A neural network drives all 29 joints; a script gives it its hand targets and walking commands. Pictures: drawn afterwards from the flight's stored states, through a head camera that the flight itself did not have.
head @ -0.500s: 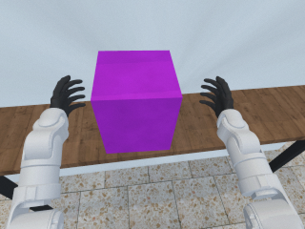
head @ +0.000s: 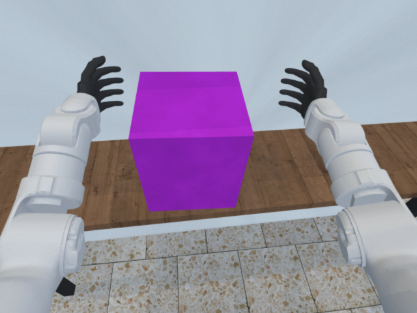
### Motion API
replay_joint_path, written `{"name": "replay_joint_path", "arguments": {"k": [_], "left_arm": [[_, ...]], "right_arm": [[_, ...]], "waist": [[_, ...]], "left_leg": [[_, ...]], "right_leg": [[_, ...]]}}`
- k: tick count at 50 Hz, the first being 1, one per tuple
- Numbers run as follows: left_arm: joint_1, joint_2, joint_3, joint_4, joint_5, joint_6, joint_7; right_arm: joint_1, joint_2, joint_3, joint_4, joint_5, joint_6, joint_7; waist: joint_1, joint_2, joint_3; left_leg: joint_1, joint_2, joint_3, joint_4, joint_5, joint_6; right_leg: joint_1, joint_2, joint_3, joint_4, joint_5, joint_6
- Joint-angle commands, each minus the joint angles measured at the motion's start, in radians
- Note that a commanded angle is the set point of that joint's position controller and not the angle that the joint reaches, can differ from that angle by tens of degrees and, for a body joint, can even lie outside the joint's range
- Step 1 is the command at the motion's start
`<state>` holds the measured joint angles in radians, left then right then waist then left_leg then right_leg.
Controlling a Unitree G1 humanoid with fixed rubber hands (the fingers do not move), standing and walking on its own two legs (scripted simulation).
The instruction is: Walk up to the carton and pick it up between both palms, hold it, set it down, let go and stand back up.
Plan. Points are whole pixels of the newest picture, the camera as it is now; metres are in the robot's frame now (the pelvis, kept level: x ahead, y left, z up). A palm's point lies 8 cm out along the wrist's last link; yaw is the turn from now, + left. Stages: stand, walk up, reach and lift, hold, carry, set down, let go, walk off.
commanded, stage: reach and lift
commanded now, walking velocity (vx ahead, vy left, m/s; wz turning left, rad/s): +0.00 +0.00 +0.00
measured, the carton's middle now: (191, 144) +0.46 +0.05 +0.04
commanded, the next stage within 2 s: none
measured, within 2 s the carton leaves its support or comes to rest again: neither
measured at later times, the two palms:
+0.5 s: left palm (91, 94) +0.45 +0.23 +0.18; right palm (298, 95) +0.47 -0.16 +0.18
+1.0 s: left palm (108, 137) +0.43 +0.22 +0.09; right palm (283, 133) +0.46 -0.15 +0.10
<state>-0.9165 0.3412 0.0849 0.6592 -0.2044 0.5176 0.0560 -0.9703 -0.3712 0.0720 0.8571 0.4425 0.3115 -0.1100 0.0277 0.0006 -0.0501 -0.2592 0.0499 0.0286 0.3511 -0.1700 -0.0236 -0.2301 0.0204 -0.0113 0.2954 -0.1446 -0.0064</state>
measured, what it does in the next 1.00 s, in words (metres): stands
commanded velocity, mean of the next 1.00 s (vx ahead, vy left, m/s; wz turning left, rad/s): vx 0.00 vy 0.00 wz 0.00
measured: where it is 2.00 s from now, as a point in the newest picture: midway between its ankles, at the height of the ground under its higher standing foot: outside the picture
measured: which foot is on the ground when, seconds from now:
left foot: down 0.00-1.00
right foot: down 0.00-1.00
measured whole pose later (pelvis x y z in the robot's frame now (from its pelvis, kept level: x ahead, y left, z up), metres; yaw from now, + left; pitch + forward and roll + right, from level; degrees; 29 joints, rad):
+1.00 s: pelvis -0.01 +0.00 -0.01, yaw +1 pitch +18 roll -1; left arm -1.07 0.26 -0.02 1.42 -0.25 -0.19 0.07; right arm -1.06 -0.25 0.05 1.34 0.33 -0.10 -0.06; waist 0.03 -0.02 -0.22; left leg -0.61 0.05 0.00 0.47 -0.18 -0.03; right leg -0.58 0.02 -0.03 0.42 -0.16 -0.01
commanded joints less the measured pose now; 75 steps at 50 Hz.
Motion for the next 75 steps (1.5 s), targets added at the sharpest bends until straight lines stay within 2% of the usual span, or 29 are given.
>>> {"name": "replay_joint_path", "arguments": {"k": [1,6,12,16,17,18,19,20,24,30,34,40,44,49,53,56,63,67,70,73,74,75], "left_arm": [[-0.505,0.166,-0.001,-0.070,-0.007,-0.070,0.008],[-0.590,0.174,-0.030,0.058,-0.028,-0.119,0.014],[-0.650,0.158,-0.072,0.180,-0.038,-0.189,0.013],[-0.627,0.135,-0.070,0.227,-0.020,-0.235,0.007],[-0.694,0.232,-0.005,0.110,-0.048,-0.244,0.017],[-0.675,0.221,-0.019,0.168,-0.041,-0.238,0.022],[-0.668,0.207,-0.016,0.190,-0.034,-0.241,0.018],[-0.641,0.189,-0.017,0.228,-0.023,-0.245,0.012],[-0.563,0.116,-0.043,0.304,-0.012,-0.311,-0.006],[-0.585,0.092,-0.054,0.325,-0.017,-0.467,-0.003],[-0.625,0.090,-0.062,0.363,-0.031,-0.560,0.013],[-0.607,0.092,-0.068,0.516,-0.030,-0.677,0.008],[-0.585,0.078,-0.084,0.620,-0.034,-0.739,0.001],[-0.593,0.019,-0.101,0.600,-0.047,-0.771,0.025],[-0.606,0.007,-0.102,0.577,-0.061,-0.769,0.028],[-0.599,0.013,-0.085,0.587,-0.049,-0.778,0.025],[-0.591,-0.012,-0.043,0.576,0.002,-0.785,0.032],[-0.613,-0.099,-0.027,0.559,0.031,-0.794,0.031],[-0.629,-0.164,0.013,0.536,0.089,-0.803,0.022],[-0.628,-0.231,0.095,0.488,0.206,-0.795,0.006],[-0.629,-0.318,0.134,0.453,0.278,-0.783,-0.014],[-0.649,-0.476,0.133,0.430,0.344,-0.777,-0.048]], "right_arm": [[-0.506,-0.156,-0.044,-0.054,0.006,-0.044,0.004],[-0.587,-0.150,-0.037,0.032,-0.001,-0.054,0.006],[-0.622,-0.131,-0.033,0.139,-0.006,-0.073,0.008],[-0.603,-0.130,-0.049,0.156,-0.037,-0.105,0.004],[-0.670,-0.125,-0.017,0.027,0.022,-0.108,0.007],[-0.655,-0.130,-0.004,0.078,0.024,-0.103,0.006],[-0.657,-0.109,-0.003,0.110,0.010,-0.103,0.004],[-0.630,-0.108,-0.004,0.139,-0.002,-0.104,0.002],[-0.547,-0.074,-0.024,0.173,-0.045,-0.143,-0.006],[-0.536,-0.046,-0.075,0.138,-0.108,-0.250,0.003],[-0.550,-0.037,-0.103,0.149,-0.150,-0.311,0.012],[-0.529,-0.016,-0.086,0.246,-0.164,-0.389,0.019],[-0.512,-0.007,-0.054,0.316,-0.142,-0.435,0.028],[-0.521,-0.033,-0.019,0.330,-0.096,-0.480,0.059],[-0.543,-0.026,-0.016,0.311,-0.095,-0.481,0.064],[-0.540,-0.012,-0.014,0.320,-0.102,-0.483,0.060],[-0.528,0.027,-0.029,0.315,-0.120,-0.486,0.046],[-0.534,0.102,-0.083,0.298,-0.184,-0.476,0.043],[-0.526,0.163,-0.159,0.279,-0.276,-0.478,0.036],[-0.498,0.233,-0.282,0.246,-0.427,-0.494,0.027],[-0.482,0.343,-0.330,0.235,-0.510,-0.501,0.035],[-0.510,0.532,-0.350,0.175,-0.610,-0.506,0.068]], "waist": [[-0.005,0.016,-0.538],[-0.003,-0.003,-0.565],[-0.013,0.041,-0.599],[-0.013,0.048,-0.633],[0.052,0.007,-0.714],[0.024,0.006,-0.682],[0.030,-0.005,-0.672],[0.021,-0.006,-0.646],[0.006,0.008,-0.608],[0.004,0.037,-0.672],[-0.001,0.043,-0.765],[-0.004,0.009,-0.801],[0.002,0.002,-0.764],[0.025,0.047,-0.803],[0.015,0.006,-0.837],[0.020,-0.021,-0.836],[0.029,-0.016,-0.842],[0.012,-0.004,-0.828],[-0.010,0.003,-0.824],[-0.032,0.014,-0.803],[-0.028,0.019,-0.768],[-0.018,0.038,-0.756]], "left_leg": [[0.224,-0.056,0.011,0.035,0.323,-0.013],[0.185,-0.055,0.009,0.041,0.305,-0.010],[0.183,-0.053,0.005,0.055,0.339,-0.027],[0.215,-0.050,0.002,0.073,0.405,-0.047],[0.176,-0.057,0.004,0.086,0.439,-0.034],[0.160,-0.049,0.003,0.079,0.431,-0.033],[0.139,-0.054,0.008,0.073,0.427,-0.032],[0.126,-0.052,0.009,0.062,0.403,-0.031],[0.135,-0.046,0.011,0.060,0.395,-0.038],[0.138,-0.042,0.010,0.092,0.404,-0.056],[0.107,-0.037,0.010,0.122,0.387,-0.061],[-0.028,-0.038,0.017,0.139,0.356,-0.051],[-0.095,-0.035,0.019,0.135,0.325,-0.045],[-0.001,-0.020,0.018,0.174,0.394,-0.072],[-0.035,-0.025,0.021,0.190,0.378,-0.061],[-0.108,-0.030,0.026,0.180,0.346,-0.047],[-0.144,-0.035,0.034,0.165,0.346,-0.044],[-0.112,-0.035,0.033,0.162,0.343,-0.048],[-0.085,-0.040,0.038,0.151,0.360,-0.052],[-0.038,-0.049,0.052,0.121,0.382,-0.059],[0.007,-0.052,0.061,0.106,0.389,-0.054],[0.055,-0.051,0.064,0.089,0.404,-0.059]], "right_leg": [[0.143,0.044,-0.012,0.016,0.334,0.038],[0.139,0.040,-0.017,0.024,0.333,0.044],[0.093,0.038,-0.024,0.026,0.352,0.033],[0.092,0.043,-0.033,0.024,0.380,0.032],[0.126,0.035,-0.013,0.044,0.412,0.033],[0.158,0.037,-0.013,0.064,0.451,0.042],[0.174,0.036,-0.014,0.062,0.447,0.048],[0.168,0.033,-0.009,0.060,0.436,0.046],[0.116,0.030,-0.005,0.035,0.356,0.030],[0.023,0.027,-0.023,0.040,0.277,0.016],[-0.021,0.019,-0.027,0.071,0.281,0.014],[0.017,-0.001,-0.014,0.126,0.322,0.024],[-0.004,-0.010,-0.011,0.143,0.283,0.023],[-0.146,0.013,-0.034,0.134,0.211,0.006],[-0.128,0.011,-0.027,0.149,0.257,0.017],[-0.075,-0.001,-0.012,0.168,0.284,0.025],[-0.027,-0.009,0.001,0.174,0.314,0.029],[-0.059,-0.011,-0.002,0.153,0.290,0.020],[-0.037,-0.013,-0.007,0.139,0.317,0.018],[0.014,-0.010,-0.017,0.117,0.360,0.021],[0.019,-0.010,-0.029,0.099,0.367,0.028],[0.029,-0.005,-0.051,0.074,0.362,0.025]]}}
